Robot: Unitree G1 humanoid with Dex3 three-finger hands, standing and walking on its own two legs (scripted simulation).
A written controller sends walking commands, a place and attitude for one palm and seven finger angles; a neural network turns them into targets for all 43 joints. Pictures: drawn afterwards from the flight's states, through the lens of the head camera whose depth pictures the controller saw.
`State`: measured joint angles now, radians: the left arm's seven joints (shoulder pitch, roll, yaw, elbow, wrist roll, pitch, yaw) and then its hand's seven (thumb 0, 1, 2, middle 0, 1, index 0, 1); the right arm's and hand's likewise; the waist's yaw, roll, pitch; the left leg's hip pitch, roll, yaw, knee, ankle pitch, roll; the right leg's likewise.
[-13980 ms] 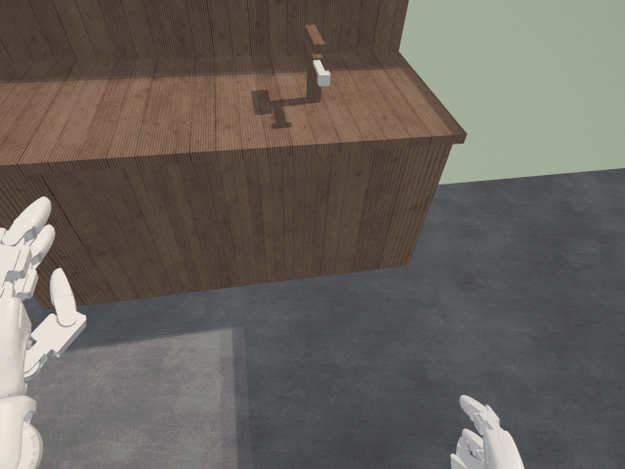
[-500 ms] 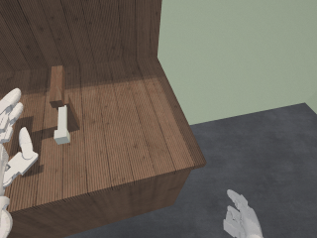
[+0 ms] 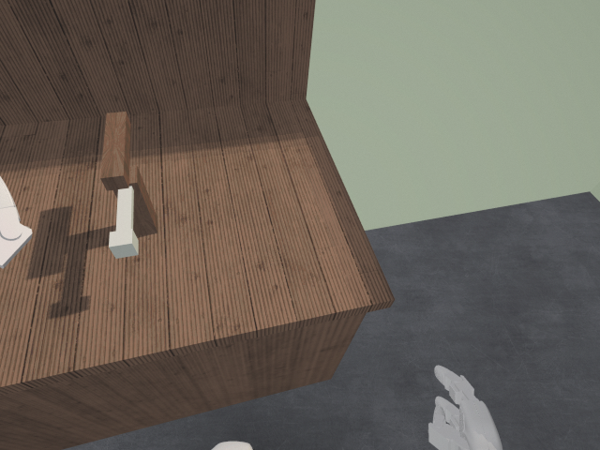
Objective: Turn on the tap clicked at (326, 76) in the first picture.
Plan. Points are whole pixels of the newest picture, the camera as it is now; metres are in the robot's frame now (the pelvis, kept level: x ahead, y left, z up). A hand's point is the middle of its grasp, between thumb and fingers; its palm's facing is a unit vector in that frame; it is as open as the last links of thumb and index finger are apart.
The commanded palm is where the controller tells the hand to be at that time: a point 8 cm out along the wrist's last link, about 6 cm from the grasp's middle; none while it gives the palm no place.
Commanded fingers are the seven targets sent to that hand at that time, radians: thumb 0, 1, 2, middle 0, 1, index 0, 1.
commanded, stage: look again from close up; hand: left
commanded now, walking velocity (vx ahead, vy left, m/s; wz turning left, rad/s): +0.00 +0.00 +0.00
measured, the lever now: (124, 243) +0.33 +0.28 +0.05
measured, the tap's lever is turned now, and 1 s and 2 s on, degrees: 0 0 0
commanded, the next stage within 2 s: come to a stop and stand still in 0.20 s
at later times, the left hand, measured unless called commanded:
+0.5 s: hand (40, 249) +0.24 +0.27 +0.19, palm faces +0.43 -0.83 -0.35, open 7.4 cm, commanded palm +0.15 +0.29 +0.18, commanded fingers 0.00 0.90 0.90 -0.20 -0.30 -0.20 -0.30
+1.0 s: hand (74, 272) +0.23 +0.25 +0.16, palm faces +0.38 -0.86 -0.35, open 7.4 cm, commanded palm +0.16 +0.29 +0.18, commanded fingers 0.00 0.90 0.90 -0.20 -0.30 -0.20 -0.30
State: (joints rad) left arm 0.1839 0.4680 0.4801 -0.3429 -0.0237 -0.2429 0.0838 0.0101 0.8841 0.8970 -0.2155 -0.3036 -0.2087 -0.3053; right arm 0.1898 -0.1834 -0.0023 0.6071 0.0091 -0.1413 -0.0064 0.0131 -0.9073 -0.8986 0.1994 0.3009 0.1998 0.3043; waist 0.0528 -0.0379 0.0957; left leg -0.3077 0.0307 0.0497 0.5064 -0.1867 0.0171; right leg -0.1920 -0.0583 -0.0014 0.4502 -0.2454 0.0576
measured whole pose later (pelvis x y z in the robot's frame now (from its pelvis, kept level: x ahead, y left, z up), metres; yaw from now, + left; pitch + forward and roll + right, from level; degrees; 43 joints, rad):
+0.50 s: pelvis -0.01 +0.01 +0.00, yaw +0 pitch -1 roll -1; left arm 0.25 0.39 0.42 -0.41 -0.04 -0.29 0.09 0.01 0.89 0.90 -0.21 -0.30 -0.20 -0.30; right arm 0.19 -0.19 -0.01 0.60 0.01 -0.20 0.01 0.01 -0.91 -0.90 0.20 0.30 0.20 0.30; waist 0.03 -0.03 0.10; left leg -0.32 0.02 0.06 0.52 -0.19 0.04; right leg -0.21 -0.07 0.01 0.47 -0.25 0.03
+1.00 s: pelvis +0.01 +0.01 +0.00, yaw +1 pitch -1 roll -2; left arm 0.39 0.34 0.35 -0.46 -0.03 -0.25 0.10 0.01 0.89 0.90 -0.21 -0.30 -0.20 -0.30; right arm 0.16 -0.19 0.00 0.59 0.01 -0.16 -0.02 0.01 -0.91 -0.90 0.20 0.30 0.20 0.30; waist 0.01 -0.03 0.08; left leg -0.30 0.02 0.04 0.50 -0.20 0.03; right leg -0.15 -0.06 -0.02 0.40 -0.23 0.07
